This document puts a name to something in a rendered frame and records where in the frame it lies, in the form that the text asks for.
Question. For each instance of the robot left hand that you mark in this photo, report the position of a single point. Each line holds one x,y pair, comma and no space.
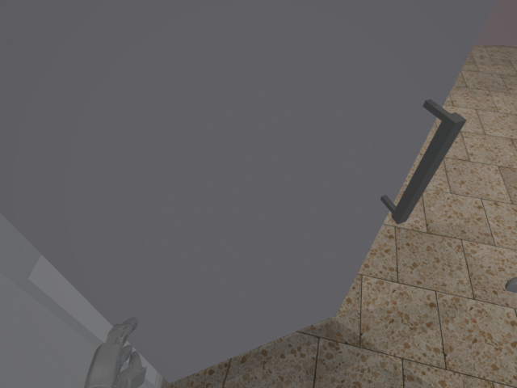
110,357

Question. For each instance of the handle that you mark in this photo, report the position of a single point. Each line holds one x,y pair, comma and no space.
450,126

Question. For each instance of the fridge door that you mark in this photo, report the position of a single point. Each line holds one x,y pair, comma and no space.
215,168

